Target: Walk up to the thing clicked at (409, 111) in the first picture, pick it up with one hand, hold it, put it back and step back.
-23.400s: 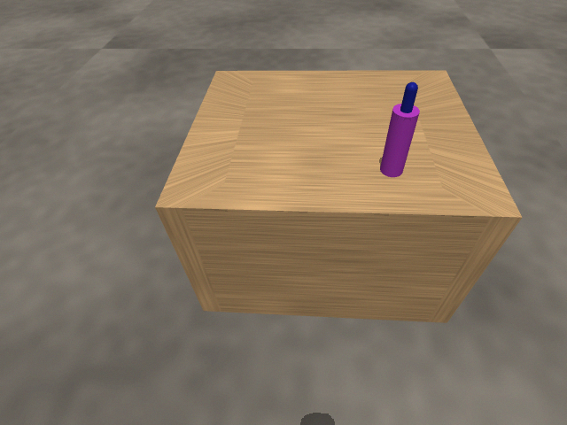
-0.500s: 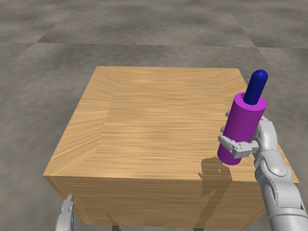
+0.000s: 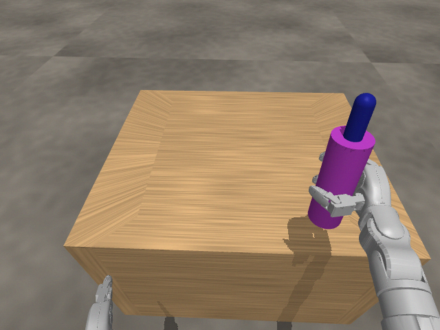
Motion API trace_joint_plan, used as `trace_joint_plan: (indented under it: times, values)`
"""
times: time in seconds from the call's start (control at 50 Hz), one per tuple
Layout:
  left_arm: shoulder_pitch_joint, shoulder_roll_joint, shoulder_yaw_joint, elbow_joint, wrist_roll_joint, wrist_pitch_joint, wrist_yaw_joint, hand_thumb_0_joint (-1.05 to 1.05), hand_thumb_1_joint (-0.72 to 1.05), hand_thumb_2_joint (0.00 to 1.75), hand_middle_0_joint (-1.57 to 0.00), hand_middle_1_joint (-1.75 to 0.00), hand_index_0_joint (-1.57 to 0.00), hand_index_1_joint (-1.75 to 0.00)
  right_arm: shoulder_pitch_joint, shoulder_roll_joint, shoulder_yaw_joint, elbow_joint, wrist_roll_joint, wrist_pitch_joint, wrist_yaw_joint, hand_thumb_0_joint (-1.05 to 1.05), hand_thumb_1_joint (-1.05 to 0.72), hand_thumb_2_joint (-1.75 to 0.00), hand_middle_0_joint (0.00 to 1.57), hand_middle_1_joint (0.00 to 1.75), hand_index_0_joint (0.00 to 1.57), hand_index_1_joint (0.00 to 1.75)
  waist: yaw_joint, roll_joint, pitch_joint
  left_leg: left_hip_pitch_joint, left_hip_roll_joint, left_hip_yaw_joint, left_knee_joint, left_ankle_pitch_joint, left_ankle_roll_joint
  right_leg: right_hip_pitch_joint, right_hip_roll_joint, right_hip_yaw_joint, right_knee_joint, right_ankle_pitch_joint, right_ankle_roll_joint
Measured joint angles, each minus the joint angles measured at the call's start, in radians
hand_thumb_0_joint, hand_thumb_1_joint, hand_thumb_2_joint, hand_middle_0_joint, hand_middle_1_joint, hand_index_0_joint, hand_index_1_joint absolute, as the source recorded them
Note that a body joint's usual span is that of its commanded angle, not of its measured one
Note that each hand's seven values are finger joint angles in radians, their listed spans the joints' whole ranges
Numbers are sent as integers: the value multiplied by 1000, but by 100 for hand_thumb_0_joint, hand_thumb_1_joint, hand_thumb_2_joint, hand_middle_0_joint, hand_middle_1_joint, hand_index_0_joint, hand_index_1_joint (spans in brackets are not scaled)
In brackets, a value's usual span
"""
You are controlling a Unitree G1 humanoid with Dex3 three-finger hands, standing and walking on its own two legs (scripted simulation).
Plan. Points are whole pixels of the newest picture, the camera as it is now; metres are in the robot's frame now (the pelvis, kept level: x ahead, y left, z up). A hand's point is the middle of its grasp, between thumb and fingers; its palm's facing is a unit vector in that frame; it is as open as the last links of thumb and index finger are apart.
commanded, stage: crouch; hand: right
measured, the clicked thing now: (341, 166) +0.35 -0.16 +0.15
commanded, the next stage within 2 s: lower in 1.10 s
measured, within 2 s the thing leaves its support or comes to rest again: neither
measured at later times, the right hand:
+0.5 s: hand (317, 176) +0.44 -0.17 +0.04, palm faces +0.11 +0.99 +0.01, open 9.0 cm
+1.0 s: hand (313, 172) +0.48 -0.18 +0.00, palm faces +0.10 +1.00 +0.00, open 9.0 cm
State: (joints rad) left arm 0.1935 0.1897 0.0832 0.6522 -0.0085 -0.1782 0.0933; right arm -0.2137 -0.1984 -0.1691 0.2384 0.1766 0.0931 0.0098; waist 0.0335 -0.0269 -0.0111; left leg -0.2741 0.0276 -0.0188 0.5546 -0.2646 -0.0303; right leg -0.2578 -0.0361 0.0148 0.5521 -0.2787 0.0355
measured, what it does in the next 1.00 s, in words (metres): lowers itself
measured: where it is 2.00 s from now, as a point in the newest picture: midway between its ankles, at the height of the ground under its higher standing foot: outside the picture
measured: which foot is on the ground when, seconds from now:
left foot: down 0.00-1.00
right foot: down 0.00-1.00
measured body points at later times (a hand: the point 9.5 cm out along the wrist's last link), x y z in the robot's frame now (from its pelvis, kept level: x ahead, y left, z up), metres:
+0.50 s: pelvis -0.01 +0.00 -0.03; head +0.05 -0.02 +0.42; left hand +0.14 +0.27 -0.08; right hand +0.43 -0.23 +0.04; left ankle +0.02 +0.14 -0.73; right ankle +0.01 -0.14 -0.73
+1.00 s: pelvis -0.01 -0.01 -0.05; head +0.09 -0.03 +0.39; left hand +0.14 +0.27 -0.08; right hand +0.47 -0.24 +0.00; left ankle +0.02 +0.14 -0.73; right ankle +0.01 -0.14 -0.73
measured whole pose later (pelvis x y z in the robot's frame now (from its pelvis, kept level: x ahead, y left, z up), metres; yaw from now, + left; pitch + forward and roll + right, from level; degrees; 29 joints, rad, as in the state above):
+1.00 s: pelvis -0.01 -0.01 -0.05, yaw +2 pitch +17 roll +1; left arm 0.30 0.24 0.05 0.25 0.04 -0.13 0.03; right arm -0.76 -0.42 -0.40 1.08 0.06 -0.32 0.09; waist 0.19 0.02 -0.11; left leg -0.84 0.00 -0.03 0.93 -0.39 -0.04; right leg -0.84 -0.06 0.02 0.98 -0.44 0.03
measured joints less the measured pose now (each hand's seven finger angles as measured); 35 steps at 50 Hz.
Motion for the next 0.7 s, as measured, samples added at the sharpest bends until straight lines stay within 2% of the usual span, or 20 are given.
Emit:
trace_joint_plan:
  times: [0.28, 0.42, 0.56, 0.7]
  values:
    - [8, 27, -7, -87, 2, -8, -3, -1, -54, 5, -6, -5, -6, -4, -224, -79, -84, 401, -24, -206, 27, 0, 26, -111, 79, 105, 77, 104, 57, 47, 2, -175, -10, -12, 105, -22, 2, -171, -8, -7, 110, -30, 2]
    - [26, 24, -35, -153, 9, -7, -9, -2, -54, 5, -6, -5, -6, -5, -337, -118, -125, 578, -42, -301, 45, 0, 26, -111, 79, 105, 77, 104, 88, 56, -19, -280, -19, -17, 173, -42, -1, -282, -15, -8, 195, -62, 0]
    - [57, 10, -54, -242, 21, 5, -24, -2, -54, 5, -6, -5, -6, -5, -427, -155, -163, 696, -65, -362, 48, 0, 26, -111, 79, 104, 78, 104, 112, 55, -34, -370, -22, -21, 233, -63, -6, -376, -17, -9, 268, -92, -5]
    - [92, 17, -52, -322, 31, 10, -40, -1, -53, 4, -7, -6, -7, -5, -486, -185, -186, 774, -85, -396, 56, 0, 26, -111, 79, 104, 77, 104, 130, 57, -63, -445, -23, -23, 280, -83, -10, -455, -18, -8, 325, -116, -7]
